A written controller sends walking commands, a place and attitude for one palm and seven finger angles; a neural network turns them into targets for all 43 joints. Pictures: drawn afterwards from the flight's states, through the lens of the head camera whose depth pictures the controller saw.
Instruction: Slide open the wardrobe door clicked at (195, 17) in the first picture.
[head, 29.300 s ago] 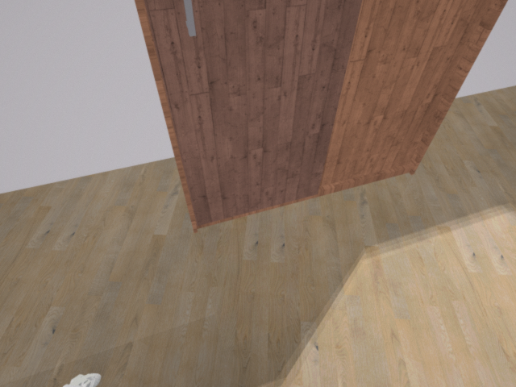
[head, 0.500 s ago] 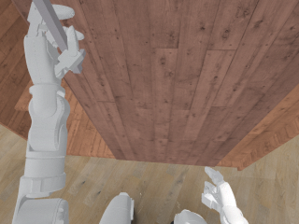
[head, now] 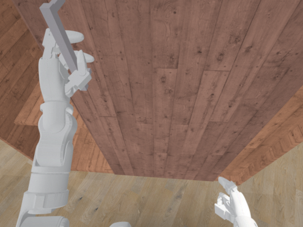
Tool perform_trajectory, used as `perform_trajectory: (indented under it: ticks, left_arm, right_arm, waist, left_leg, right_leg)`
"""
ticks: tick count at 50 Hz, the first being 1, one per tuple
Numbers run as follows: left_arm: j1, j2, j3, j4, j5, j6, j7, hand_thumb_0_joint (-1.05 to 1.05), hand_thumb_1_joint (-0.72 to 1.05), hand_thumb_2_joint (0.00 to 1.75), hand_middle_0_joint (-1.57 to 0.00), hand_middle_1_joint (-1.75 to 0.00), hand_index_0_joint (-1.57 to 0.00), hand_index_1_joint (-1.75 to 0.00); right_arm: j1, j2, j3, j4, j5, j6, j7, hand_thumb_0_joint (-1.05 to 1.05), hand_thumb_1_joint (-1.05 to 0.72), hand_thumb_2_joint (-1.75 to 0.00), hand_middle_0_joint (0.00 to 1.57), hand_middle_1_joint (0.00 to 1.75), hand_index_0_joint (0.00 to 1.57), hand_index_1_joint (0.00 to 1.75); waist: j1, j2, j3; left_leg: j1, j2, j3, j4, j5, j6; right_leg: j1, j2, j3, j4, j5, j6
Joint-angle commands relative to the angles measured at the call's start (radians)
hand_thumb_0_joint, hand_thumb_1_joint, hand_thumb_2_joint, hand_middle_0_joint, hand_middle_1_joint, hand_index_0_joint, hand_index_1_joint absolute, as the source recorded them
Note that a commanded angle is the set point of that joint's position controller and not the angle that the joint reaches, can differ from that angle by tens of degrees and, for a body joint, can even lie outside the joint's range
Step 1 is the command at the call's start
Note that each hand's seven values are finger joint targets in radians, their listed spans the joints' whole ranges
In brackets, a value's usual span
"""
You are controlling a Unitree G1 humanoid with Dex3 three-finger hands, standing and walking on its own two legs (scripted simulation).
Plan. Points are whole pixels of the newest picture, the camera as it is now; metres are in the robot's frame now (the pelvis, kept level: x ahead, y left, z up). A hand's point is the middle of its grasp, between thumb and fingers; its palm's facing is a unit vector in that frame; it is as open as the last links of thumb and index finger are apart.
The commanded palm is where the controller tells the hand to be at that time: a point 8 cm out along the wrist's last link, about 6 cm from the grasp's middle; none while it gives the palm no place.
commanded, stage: stop walking and hold the door there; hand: left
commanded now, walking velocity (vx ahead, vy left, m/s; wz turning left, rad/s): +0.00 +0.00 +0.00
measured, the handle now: (72, 49) +0.41 +0.20 +0.24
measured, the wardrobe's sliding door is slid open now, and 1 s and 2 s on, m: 0.44 0.44 0.44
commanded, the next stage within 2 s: loosen the grip on the handle in 0.08 s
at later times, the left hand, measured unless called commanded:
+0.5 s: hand (76, 75) +0.35 +0.18 +0.22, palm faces +0.30 -0.95 -0.08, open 12.5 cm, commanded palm +0.33 +0.22 +0.20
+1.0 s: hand (74, 77) +0.36 +0.19 +0.21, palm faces +0.24 -0.97 -0.08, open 15.1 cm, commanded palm +0.33 +0.25 +0.20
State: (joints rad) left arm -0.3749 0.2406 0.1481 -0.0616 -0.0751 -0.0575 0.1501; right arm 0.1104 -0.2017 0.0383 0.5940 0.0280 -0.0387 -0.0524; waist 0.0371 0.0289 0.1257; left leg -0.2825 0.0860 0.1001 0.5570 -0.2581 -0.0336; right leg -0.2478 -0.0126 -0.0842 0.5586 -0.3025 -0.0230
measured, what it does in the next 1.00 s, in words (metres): stands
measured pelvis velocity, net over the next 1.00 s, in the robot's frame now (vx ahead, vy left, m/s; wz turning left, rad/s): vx -0.03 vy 0.02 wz -0.11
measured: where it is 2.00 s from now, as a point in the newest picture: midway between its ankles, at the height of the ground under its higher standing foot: outside the picture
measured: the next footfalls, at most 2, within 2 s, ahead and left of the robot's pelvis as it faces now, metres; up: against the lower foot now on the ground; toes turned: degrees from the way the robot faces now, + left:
none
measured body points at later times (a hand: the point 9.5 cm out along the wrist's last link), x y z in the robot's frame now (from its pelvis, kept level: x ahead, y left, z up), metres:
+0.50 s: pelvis -0.05 +0.00 +0.00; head -0.07 -0.01 +0.45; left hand +0.33 +0.23 +0.23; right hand +0.08 -0.26 -0.09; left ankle +0.02 +0.13 -0.73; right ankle +0.00 -0.10 -0.73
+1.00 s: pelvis -0.03 +0.02 +0.00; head -0.04 +0.02 +0.45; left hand +0.34 +0.24 +0.22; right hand +0.08 -0.24 -0.10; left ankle +0.02 +0.13 -0.73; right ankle +0.00 -0.10 -0.73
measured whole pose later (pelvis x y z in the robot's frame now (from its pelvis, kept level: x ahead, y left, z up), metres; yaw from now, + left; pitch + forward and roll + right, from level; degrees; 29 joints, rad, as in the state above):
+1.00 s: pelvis -0.03 +0.02 +0.00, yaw -6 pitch +0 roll +0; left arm -0.42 0.31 0.24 0.35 -0.07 -0.28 0.12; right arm 0.26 -0.24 0.02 0.71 0.01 -0.20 -0.06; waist 0.00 0.01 -0.03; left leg -0.35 0.00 0.02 0.59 -0.24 0.01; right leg -0.35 0.01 0.02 0.59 -0.24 -0.01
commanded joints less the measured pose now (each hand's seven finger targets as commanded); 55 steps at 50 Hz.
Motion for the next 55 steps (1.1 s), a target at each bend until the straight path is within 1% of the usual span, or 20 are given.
perform_trajectory:
  ticks: [1,4,6,8,9,10,11,12,13,16,19,22,28,29,30,33,38,44,47,55]
  left_arm:
    - [-0.286,0.120,-0.070,-0.231,0.022,-0.087,-0.044,0.00,0.90,0.90,-0.45,-1.40,-0.45,-1.40]
    - [-0.301,0.118,-0.071,-0.212,0.025,-0.091,-0.047,0.00,0.90,0.90,-0.45,-1.40,-0.45,-1.40]
    - [-0.307,0.105,-0.082,-0.212,0.025,-0.098,-0.046,0.00,0.90,0.90,-0.45,-1.40,-0.45,-1.40]
    - [-0.321,0.080,-0.113,-0.209,0.028,-0.103,-0.053,0.00,0.90,0.90,-0.45,-1.40,-0.45,-1.40]
    - [-1.056,0.854,0.540,-0.022,0.131,-0.120,-0.032,0.00,0.90,0.90,-0.45,-1.40,-0.45,-1.40]
    - [-1.039,0.654,0.433,0.262,0.096,-0.007,-0.063,0.00,0.78,0.84,-0.45,-1.40,-0.45,-1.40]
    - [-0.745,0.167,0.108,0.336,0.056,0.013,-0.116,0.00,0.66,0.78,-0.45,-1.40,-0.45,-1.40]
    - [-0.496,0.113,0.184,0.272,-0.039,-0.012,-0.151,0.00,0.54,0.73,-0.45,-1.40,-0.45,-1.40]
    - [-0.432,0.172,0.231,0.142,-0.104,-0.054,-0.154,0.00,0.42,0.67,-0.45,-1.40,-0.45,-1.40]
    - [-0.467,0.051,0.066,0.235,-0.053,-0.128,-0.105,0.00,0.05,0.49,-0.45,-1.40,-0.45,-1.40]
    - [-0.524,0.093,0.008,0.268,0.042,-0.198,-0.043,0.00,-0.31,0.32,-0.45,-1.40,-0.45,-1.40]
    - [-0.634,0.175,0.015,0.310,0.093,-0.248,-0.019,0.00,-0.55,0.20,-0.41,-1.35,-0.41,-1.35]
    - [-0.773,0.232,0.027,0.385,0.058,-0.330,-0.048,0.00,-0.55,0.20,-0.33,-1.25,-0.33,-1.25]
    - [-0.705,0.365,0.155,0.332,0.050,-0.341,-0.046,0.00,-0.55,0.20,-0.32,-1.23,-0.32,-1.23]
    - [-0.692,0.355,0.136,0.341,0.049,-0.341,-0.048,0.00,-0.55,0.20,-0.30,-1.22,-0.30,-1.22]
    - [-0.674,0.270,0.085,0.354,-0.005,-0.339,-0.065,0.00,-0.55,0.20,-0.26,-1.17,-0.26,-1.17]
    - [-0.628,0.266,0.084,0.258,0.014,-0.325,-0.029,0.00,-0.55,0.20,-0.25,-1.15,-0.25,-1.15]
    - [-0.470,0.286,0.122,0.238,0.032,-0.280,0.007,0.00,-0.55,0.20,-0.25,-1.15,-0.25,-1.15]
    - [-0.476,0.291,0.146,0.178,0.004,-0.278,-0.012,0.00,-0.55,0.20,-0.25,-1.15,-0.25,-1.15]
    - [-0.315,0.319,0.253,0.088,-0.044,-0.195,-0.052,0.00,-0.55,0.20,-0.25,-1.15,-0.25,-1.15]
  right_arm:
    - [-0.047,-0.092,-0.034,-0.125,-0.003,-0.034,-0.030,0.00,-0.90,-0.90,0.20,0.30,0.20,0.30]
    - [-0.058,-0.100,-0.036,-0.117,-0.009,-0.024,-0.032,0.00,-0.90,-0.90,0.20,0.30,0.20,0.30]
    - [-0.057,-0.113,-0.038,-0.117,-0.010,-0.019,-0.031,0.00,-0.90,-0.90,0.20,0.30,0.20,0.30]
    - [-0.063,-0.116,-0.040,-0.122,-0.007,-0.017,-0.027,0.00,-0.90,-0.90,0.20,0.30,0.20,0.30]
    - [-0.006,-0.160,-0.130,-0.060,-0.026,-0.077,-0.004,0.00,-0.90,-0.90,0.20,0.30,0.20,0.30]
    - [0.069,-0.241,-0.190,0.024,-0.077,-0.098,0.011,0.00,-0.90,-0.90,0.20,0.30,0.20,0.30]
    - [0.130,-0.144,-0.121,-0.014,-0.005,-0.143,0.029,0.00,-0.90,-0.90,0.20,0.30,0.20,0.30]
    - [0.127,-0.161,-0.131,-0.016,0.004,-0.160,0.028,0.00,-0.90,-0.90,0.20,0.30,0.20,0.30]
    - [0.104,-0.180,-0.120,-0.015,-0.004,-0.159,0.026,0.00,-0.90,-0.90,0.20,0.30,0.20,0.30]
    - [0.086,-0.169,-0.094,-0.012,0.003,-0.151,0.047,0.00,-0.90,-0.90,0.20,0.30,0.20,0.30]
    - [0.073,-0.160,-0.090,-0.029,0.010,-0.149,0.053,0.00,-0.90,-0.90,0.20,0.30,0.20,0.30]
    - [0.076,-0.156,-0.084,-0.037,0.012,-0.153,0.044,0.00,-0.90,-0.90,0.20,0.30,0.20,0.30]
    - [0.076,-0.170,-0.079,-0.015,0.013,-0.188,0.017,0.00,-0.90,-0.90,0.20,0.30,0.20,0.30]
    - [0.067,-0.177,-0.084,-0.029,0.011,-0.191,0.014,0.00,-0.90,-0.90,0.20,0.30,0.20,0.30]
    - [0.055,-0.179,-0.075,-0.025,0.007,-0.188,0.011,0.00,-0.90,-0.90,0.20,0.30,0.20,0.30]
    - [0.042,-0.176,-0.069,-0.025,0.011,-0.207,0.001,0.00,-0.90,-0.90,0.20,0.30,0.20,0.30]
    - [0.044,-0.176,-0.070,-0.024,-0.001,-0.229,-0.004,0.00,-0.90,-0.90,0.20,0.30,0.20,0.30]
    - [0.043,-0.182,-0.059,-0.029,-0.012,-0.227,-0.015,0.00,-0.90,-0.90,0.20,0.30,0.20,0.30]
    - [0.030,-0.176,-0.055,-0.038,-0.012,-0.218,-0.022,0.00,-0.90,-0.90,0.20,0.30,0.20,0.30]
    - [0.040,-0.166,-0.052,-0.046,-0.019,-0.178,-0.029,0.00,-0.90,-0.90,0.20,0.30,0.20,0.30]
  waist:
    - [-0.033,-0.133,-0.429]
    - [-0.031,-0.098,-0.425]
    - [-0.032,0.004,-0.436]
    - [-0.031,0.037,-0.423]
    - [0.037,-0.228,-0.260]
    - [-0.044,0.132,-0.549]
    - [-0.040,-0.003,-0.667]
    - [-0.005,0.049,-0.697]
    - [0.013,0.049,-0.691]
    - [-0.050,-0.109,-0.391]
    - [-0.055,-0.059,-0.298]
    - [-0.056,-0.047,-0.319]
    - [-0.068,-0.036,-0.375]
    - [-0.019,-0.020,-0.425]
    - [-0.023,0.023,-0.425]
    - [-0.044,-0.046,-0.345]
    - [-0.033,0.027,-0.383]
    - [-0.025,-0.062,-0.324]
    - [-0.021,-0.043,-0.335]
    - [0.013,0.007,-0.406]
  left_leg:
    - [0.084,0.008,-0.040,0.008,0.119,0.018]
    - [0.178,0.057,-0.054,-0.040,0.318,0.036]
    - [0.200,0.114,-0.094,-0.082,0.418,0.056]
    - [0.179,0.132,-0.100,-0.092,0.388,0.062]
    - [0.117,0.075,-0.018,0.015,0.369,0.088]
    - [0.068,-0.059,-0.053,-0.101,0.528,0.013]
    - [0.218,-0.053,-0.054,-0.089,0.677,-0.013]
    - [0.347,-0.026,-0.059,-0.049,0.770,-0.010]
    - [0.377,-0.025,-0.056,-0.049,0.691,-0.008]
    - [0.170,-0.034,-0.061,-0.086,0.331,0.027]
    - [0.080,-0.044,-0.062,-0.123,0.025,0.045]
    - [0.045,-0.058,-0.055,-0.127,-0.113,0.055]
    - [-0.003,-0.088,-0.068,-0.083,-0.190,0.058]
    - [-0.012,-0.090,-0.066,-0.085,-0.182,0.058]
    - [-0.018,-0.095,-0.067,-0.088,-0.173,0.059]
    - [-0.052,-0.095,-0.077,-0.076,-0.224,0.059]
    - [-0.021,-0.088,-0.103,-0.087,-0.233,0.062]
    - [-0.048,-0.084,-0.101,-0.097,-0.209,0.067]
    - [-0.017,-0.079,-0.099,-0.101,-0.154,0.066]
    - [0.069,-0.074,-0.094,-0.064,0.195,0.046]
  right_leg:
    - [0.207,-0.222,0.175,-0.056,0.728,-0.019]
    - [0.108,-0.166,0.115,-0.051,0.545,0.019]
    - [0.103,-0.117,0.075,-0.031,0.426,0.037]
    - [0.096,-0.095,0.075,-0.034,0.337,0.040]
    - [0.011,-0.066,0.178,-0.195,0.474,0.035]
    - [0.191,-0.038,0.074,-0.018,0.703,-0.073]
    - [0.133,-0.011,0.031,0.014,0.646,-0.056]
    - [0.080,0.009,0.031,-0.014,0.621,-0.024]
    - [0.089,0.004,0.039,-0.051,0.530,-0.012]
    - [-0.014,0.010,0.021,-0.102,0.349,0.002]
    - [-0.097,-0.002,0.055,-0.135,0.063,0.005]
    - [-0.099,-0.009,0.089,-0.155,-0.068,0.001]
    - [-0.115,-0.004,0.131,-0.162,-0.212,-0.002]
    - [-0.052,-0.008,0.144,-0.162,-0.232,-0.006]
    - [-0.051,-0.007,0.140,-0.152,-0.208,-0.007]
    - [-0.092,-0.004,0.149,-0.176,-0.284,0.000]
    - [-0.097,0.004,0.122,-0.127,-0.193,-0.005]
    - [-0.090,0.002,0.117,-0.135,-0.176,0.001]
    - [-0.061,0.007,0.111,-0.128,-0.112,-0.002]
    - [0.017,0.022,0.067,-0.062,0.228,-0.012]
